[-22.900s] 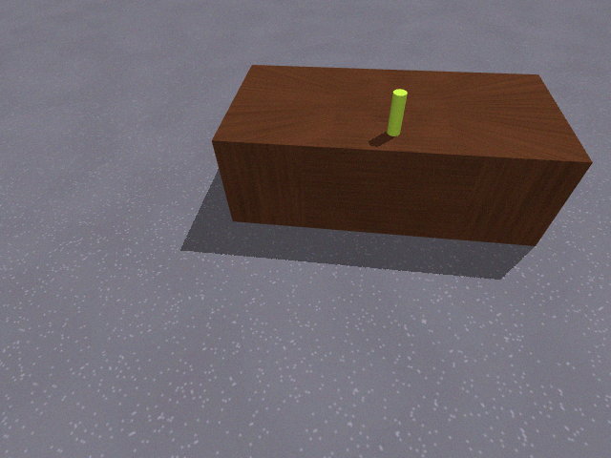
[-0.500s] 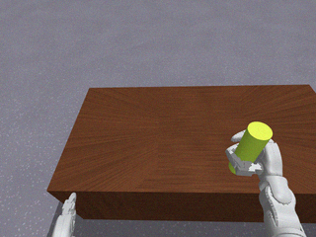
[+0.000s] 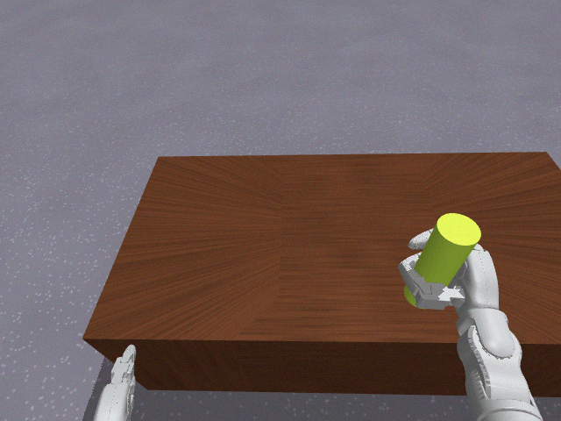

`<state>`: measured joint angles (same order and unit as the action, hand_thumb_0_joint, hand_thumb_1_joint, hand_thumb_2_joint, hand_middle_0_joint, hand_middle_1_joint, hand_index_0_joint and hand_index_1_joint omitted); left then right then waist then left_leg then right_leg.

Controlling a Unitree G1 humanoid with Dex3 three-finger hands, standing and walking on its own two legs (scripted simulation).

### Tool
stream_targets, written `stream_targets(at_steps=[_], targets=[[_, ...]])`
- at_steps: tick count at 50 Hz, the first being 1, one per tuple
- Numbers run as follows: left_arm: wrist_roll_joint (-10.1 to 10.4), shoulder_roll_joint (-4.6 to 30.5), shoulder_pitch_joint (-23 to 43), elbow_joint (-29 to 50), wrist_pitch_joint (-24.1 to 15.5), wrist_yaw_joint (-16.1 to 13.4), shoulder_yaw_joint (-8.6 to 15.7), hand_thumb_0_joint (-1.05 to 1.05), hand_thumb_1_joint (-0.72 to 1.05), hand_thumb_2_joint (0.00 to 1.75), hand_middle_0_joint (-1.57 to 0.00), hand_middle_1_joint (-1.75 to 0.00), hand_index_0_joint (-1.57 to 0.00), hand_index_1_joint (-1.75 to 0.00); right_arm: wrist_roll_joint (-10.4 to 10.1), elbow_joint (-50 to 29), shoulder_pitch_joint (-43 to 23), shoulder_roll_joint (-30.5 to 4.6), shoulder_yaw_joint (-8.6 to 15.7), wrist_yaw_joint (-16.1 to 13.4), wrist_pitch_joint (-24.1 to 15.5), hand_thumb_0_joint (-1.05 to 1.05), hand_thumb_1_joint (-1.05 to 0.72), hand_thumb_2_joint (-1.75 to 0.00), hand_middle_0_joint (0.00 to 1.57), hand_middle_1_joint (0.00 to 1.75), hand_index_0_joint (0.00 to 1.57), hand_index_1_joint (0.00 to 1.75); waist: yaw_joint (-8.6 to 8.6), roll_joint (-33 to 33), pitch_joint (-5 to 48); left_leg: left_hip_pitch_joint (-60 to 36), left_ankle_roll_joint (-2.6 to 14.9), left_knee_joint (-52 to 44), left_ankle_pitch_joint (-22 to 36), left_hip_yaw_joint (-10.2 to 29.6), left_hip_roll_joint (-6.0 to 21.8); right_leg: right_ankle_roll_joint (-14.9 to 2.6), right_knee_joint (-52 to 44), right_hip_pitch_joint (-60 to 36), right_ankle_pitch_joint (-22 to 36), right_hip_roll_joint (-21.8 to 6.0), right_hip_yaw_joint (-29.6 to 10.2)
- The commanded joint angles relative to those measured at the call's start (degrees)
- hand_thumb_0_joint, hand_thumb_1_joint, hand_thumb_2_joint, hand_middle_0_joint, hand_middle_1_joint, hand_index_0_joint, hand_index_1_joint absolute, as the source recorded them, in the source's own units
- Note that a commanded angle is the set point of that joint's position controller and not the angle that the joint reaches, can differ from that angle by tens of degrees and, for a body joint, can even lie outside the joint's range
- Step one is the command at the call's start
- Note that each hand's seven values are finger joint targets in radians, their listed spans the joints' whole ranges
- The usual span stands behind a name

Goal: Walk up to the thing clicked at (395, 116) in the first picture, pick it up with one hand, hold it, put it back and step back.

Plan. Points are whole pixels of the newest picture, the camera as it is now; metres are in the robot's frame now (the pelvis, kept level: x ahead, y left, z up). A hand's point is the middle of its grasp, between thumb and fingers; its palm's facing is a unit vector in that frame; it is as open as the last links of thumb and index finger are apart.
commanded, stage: hold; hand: right
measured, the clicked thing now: (436, 265) +0.33 -0.18 +0.07
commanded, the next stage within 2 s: crouch in 0.02 s
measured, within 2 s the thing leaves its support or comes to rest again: neither
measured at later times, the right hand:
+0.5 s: hand (410, 272) +0.36 -0.16 +0.00, palm faces +0.05 +1.00 +0.02, open 6.5 cm
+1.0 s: hand (397, 260) +0.43 -0.17 -0.08, palm faces +0.06 +1.00 +0.03, open 6.5 cm
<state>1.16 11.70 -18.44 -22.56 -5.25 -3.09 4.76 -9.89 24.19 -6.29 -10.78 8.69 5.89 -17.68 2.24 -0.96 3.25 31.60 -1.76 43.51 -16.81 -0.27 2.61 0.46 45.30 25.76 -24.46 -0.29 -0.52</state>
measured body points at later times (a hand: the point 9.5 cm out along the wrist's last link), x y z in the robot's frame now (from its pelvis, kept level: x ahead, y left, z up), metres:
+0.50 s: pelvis -0.02 +0.01 -0.02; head +0.05 -0.01 +0.43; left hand +0.15 +0.27 -0.05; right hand +0.35 -0.22 +0.01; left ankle +0.06 +0.14 -0.71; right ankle -0.01 -0.12 -0.71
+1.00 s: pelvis -0.02 -0.01 -0.07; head +0.11 -0.05 +0.36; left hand +0.14 +0.26 -0.05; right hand +0.42 -0.23 -0.08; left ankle +0.06 +0.14 -0.71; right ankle -0.01 -0.12 -0.71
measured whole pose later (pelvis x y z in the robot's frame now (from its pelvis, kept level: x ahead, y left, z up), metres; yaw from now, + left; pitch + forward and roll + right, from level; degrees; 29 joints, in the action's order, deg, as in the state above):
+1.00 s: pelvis -0.02 -0.01 -0.07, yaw +1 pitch +22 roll +2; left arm -3.8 13.9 -25.2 2.1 -8.5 0.3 4.2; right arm -3.9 59.2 -34.1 -19.7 22.6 7.4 -31.4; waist 11.7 -2.9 7.4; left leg 64.1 -2.0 65.6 -22.9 -0.4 1.7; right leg 0.3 71.0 59.3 -33.2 -1.1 -1.5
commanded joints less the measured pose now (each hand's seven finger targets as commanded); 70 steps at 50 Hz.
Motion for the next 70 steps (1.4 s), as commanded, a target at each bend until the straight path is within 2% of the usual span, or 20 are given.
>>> stream_targets(at_steps=[1, 3, 6, 8, 10, 14, 16, 20, 21, 24, 26, 31, 34, 36, 47, 51, 53, 59, 62, 70], targets=[[0.2, 10.23, 4.8, 13.36, -3.55, -0.7, 4.37, 0.0, -0.54, 0.04, -0.05, -0.05, -0.05, -0.05, -0.92, -14.85, -18.41, -6.28, 0.82, 0.18, -4.32, 0.0, -0.52, -1.31, 1.38, 1.43, 1.4, 1.43, 1.3, -0.72, 14.68, -11.57, 1.46, -5.4, 9.48, -1.69, -1.75, -0.59, -8.54, -1.51, 11.22, 0.21, 0.38], [0.54, 5.45, 0.98, 5.95, -2.88, -0.16, 1.44, 0.0, -0.54, 0.04, -0.05, -0.05, -0.05, -0.04, -0.91, -9.99, -14.71, -6.11, 1.86, 0.36, -3.78, 0.0, -0.55, -1.31, 1.39, 1.43, 1.4, 1.43, -0.71, 0.97, 8.65, -9.39, 1.61, -5.58, 6.83, -1.88, -1.68, -0.46, -9.05, 1.65, 9.09, 0.43, 0.57], [0.21, 9.91, 4.41, 10.79, -3.51, -0.6, 4.72, 0.0, -0.53, 0.05, -0.05, -0.06, -0.06, -0.05, -1.12, -12.12, -17.3, -7.5, 2.64, 0.46, -4.33, 0.0, -0.43, -1.3, 1.32, 1.41, 1.35, 1.41, 0.9, -1.01, 13.7, -11.29, 1.32, -5.92, 7.54, -1.52, -1.6, -0.85, -8.63, -0.67, 9.1, 0.36, 0.54], [0.15, 6.23, 2.27, 9.15, -3.48, -0.22, 1.26, 0.0, -0.52, 0.04, -0.04, -0.05, -0.05, -0.04, -1.02, -12.54, -16.91, -6.27, 1.61, 0.36, -4.74, 0.0, -0.54, -1.3, 1.38, 1.42, 1.39, 1.42, -0.3, 0.6, 13.6, -12.37, 1.46, -5.74, 8.57, -1.33, -1.39, -0.66, -8.28, -0.48, 10.28, 0.78, 0.89], [0.4, 9.24, 2.98, 11.31, -3.44, -0.68, 4.59, 0.0, -0.53, 0.05, -0.04, -0.05, -0.05, -0.05, -1.07, -10.09, -16.5, -7.59, 3.26, -0.1, -4.69, 0.0, -0.54, -1.32, 1.4, 1.44, 1.42, 1.44, 0.67, -0.55, 13.47, -11.76, 1.36, -5.34, 10.32, -1.69, -1.67, -0.6, -8.32, -1.11, 12.44, 0.52, 0.57], [-0.07, 6.42, 2.23, 8.01, -3.45, -0.14, 2.34, 0.0, -0.53, 0.04, -0.04, -0.05, -0.05, -0.04, -0.42, -4.16, -20.11, -6.16, 3.02, -0.12, -6.06, 0.0, -0.54, -1.33, 1.4, 1.45, 1.42, 1.45, 1.12, -1.01, 7.62, -6.92, 1.21, -5.18, 5.22, -0.84, -1.17, -1.15, -7.26, 4.11, 6.41, 0.76, 1.02], [-0.27, 8.85, 3.37, 11.35, -4.13, -0.36, 4.71, 0.0, -0.53, 0.04, -0.04, -0.05, -0.05, -0.04, -0.13, -2.9, -23.37, -6.99, 3.49, 0.3, -7.28, 0.0, -0.53, -1.34, 1.4, 1.46, 1.42, 1.46, 2.74, -1.34, 10.2, -5.6, 1.23, -4.27, 4.3, -0.47, -1.16, -1.26, -6.41, 3.95, 5.11, 0.53, 0.63], [-0.76, 5.87, 0.82, 10.85, -4.79, 0.16, 2.1, 0.0, -0.52, 0.03, -0.05, -0.05, -0.06, -0.04, 0.17, 3.59, -27.67, -8.54, 5.31, 1.56, -9.84, 0.0, -0.53, -1.32, 1.39, 1.44, 1.4, 1.44, 3.34, -0.32, 12.63, -1.68, 1.31, -0.72, 4.47, 0.33, -0.95, -1.33, -2.7, 7.06, 4.87, 0.7, 0.34], [-0.89, 9.27, 3.72, 17.68, -5.55, -0.23, 4.41, 0.0, -0.53, 0.04, -0.05, -0.05, -0.06, -0.04, 0.26, 2.81, -30.63, -10.83, 6.93, 1.53, -10.72, 0.0, -0.52, -1.32, 1.37, 1.43, 1.39, 1.43, 4.16, -1.88, 16.84, -1.87, 1.29, 0.17, 5.65, 0.15, -1.18, -1.4, -1.78, 6.63, 5.99, 0.58, -0.05], [-1.5, 6.14, -0.57, 17.26, -5.72, 0.46, 1.4, 0.0, -0.53, 0.04, -0.05, -0.06, -0.06, -0.05, 0.85, 5.75, -34.76, -13.09, 8.48, 2.25, -12.66, 0.0, -0.51, -1.32, 1.37, 1.43, 1.39, 1.43, 3.64, 1.59, 20.68, -1.11, 1.38, 3.21, 6.87, 0.81, -1.0, -1.12, 1.51, 9.38, 6.94, 1.09, 0.29], [-1.76, 8.67, -1.58, 16.8, -5.9, 0.31, 4.25, 0.0, -0.53, 0.04, -0.05, -0.06, -0.06, -0.05, 0.96, 11.56, -35.3, -14.36, 10.2, 2.54, -13.32, 0.0, -0.52, -1.32, 1.37, 1.43, 1.39, 1.43, 4.79, 0.77, 19.39, 0.34, 1.17, 4.23, 5.86, 1.78, -0.79, -1.4, 3.86, 14.24, 5.19, 1.27, 0.51], [-2.4, 9.38, -0.85, 26.99, -7.26, 1.03, 3.38, 0.0, -0.52, 0.04, -0.05, -0.06, -0.07, -0.05, 2.03, 15.88, -42.55, -13.26, 9.54, 2.7, -15.24, 0.0, -0.55, -1.31, 1.37, 1.42, 1.38, 1.42, 6.13, 0.51, 23.9, 4.16, 1.37, 7.16, 2.21, 1.06, -1.67, -1.21, 6.61, 17.97, 1.79, 0.76, -0.26], [-2.93, 8.46, -4.82, 28.43, -6.99, 1.42, 1.62, 0.0, -0.52, 0.04, -0.05, -0.06, -0.06, -0.05, 3.08, 17.61, -45.47, -17.32, 12.15, 2.54, -16.22, 0.0, -0.53, -1.3, 1.35, 1.4, 1.37, 1.4, 5.56, 3.58, 28.84, 5.18, 1.82, 10.34, 5.52, 0.14, -2.19, -0.65, 8.51, 17.88, 6.63, 0.76, -0.43], [-3.32, 8.68, -7.36, 26.19, -6.87, 1.53, 2.58, 0.0, -0.51, 0.03, -0.05, -0.06, -0.07, -0.05, 3.46, 23.26, -43.45, -17.06, 12.61, 2.6, -16.12, 0.0, -0.57, -1.31, 1.37, 1.42, 1.39, 1.42, 5.63, 4.9, 25.75, 7.41, 2.0, 11.47, 5.54, 0.23, -2.19, -0.54, 10.01, 19.92, 6.6, 0.89, 0.11], [-4.37, 13.75, -7.45, 37.24, -6.63, 2.24, 7.4, 0.0, -0.53, 0.05, -0.05, -0.06, -0.06, -0.05, 5.24, 23.39, -47.69, -17.09, 13.83, 1.53, -17.99, 0.0, -0.56, -1.31, 1.38, 1.42, 1.39, 1.42, 9.53, 6.29, 32.57, 12.76, 2.69, 17.57, 9.09, -1.59, -3.14, 0.38, 15.51, 20.05, 14.98, -0.54, -1.68], [-4.75, 8.35, -10.12, 35.16, -6.18, 3.24, 2.67, 0.0, -0.53, 0.05, -0.05, -0.05, -0.06, -0.05, 5.99, 22.15, -49.8, -17.48, 14.24, 1.45, -19.06, 0.0, -0.54, -1.27, 1.35, 1.39, 1.36, 1.39, 9.23, 10.88, 32.69, 16.87, 3.1, 19.42, 7.62, -1.38, -3.11, 0.61, 17.05, 21.48, 15.3, -0.67, -1.56], [-4.76, 12.88, -8.51, 39.05, -5.94, 2.94, 7.05, 0.0, -0.53, 0.04, -0.05, -0.06, -0.06, -0.05, 6.44, 23.38, -50.21, -20.89, 16.29, 1.02, -19.18, 0.0, -0.56, -1.29, 1.36, 1.4, 1.37, 1.4, 10.35, 9.61, 33.64, 16.56, 3.07, 19.86, 7.16, -1.85, -3.26, 0.6, 17.11, 21.19, 14.28, -0.71, -2.26], [-4.9, 12.93, -10.81, 38.7, -5.12, 3.31, 7.88, 0.0, -0.52, 0.04, -0.05, -0.06, -0.06, -0.05, 6.71, 25.29, -52.05, -21.09, 16.71, 1.01, -19.2, 0.0, -0.59, -1.32, 1.39, 1.43, 1.4, 1.43, 12.1, 10.29, 32.03, 18.32, 3.11, 20.45, 6.06, -1.93, -3.24, 0.23, 18.6, 24.49, 11.25, -0.52, -2.06], [-5.02, 9.27, -10.46, 39.63, -5.33, 3.9, 4.2, 0.0, -0.52, 0.04, -0.05, -0.06, -0.06, -0.05, 7.2, 26.1, -52.54, -20.25, 16.45, 1.46, -19.45, 0.0, -0.54, -1.31, 1.37, 1.41, 1.38, 1.42, 11.71, 11.01, 32.95, 17.83, 3.13, 21.21, 6.18, -1.32, -3.0, -0.04, 19.99, 26.81, 9.49, -0.24, -1.48], [-5.25, 12.58, -10.03, 43.57, -4.9, 3.38, 6.48, 0.0, -0.52, 0.04, -0.05, -0.05, -0.06, -0.04, 7.88, 25.58, -53.54, -24.45, 19.58, 1.5, -19.19, 0.0, -0.55, -1.32, 1.38, 1.43, 1.39, 1.43, 12.37, 11.33, 37.46, 16.79, 3.15, 22.9, 7.6, -1.29, -3.08, -0.19, 22.05, 27.92, 10.66, -0.37, -1.84]])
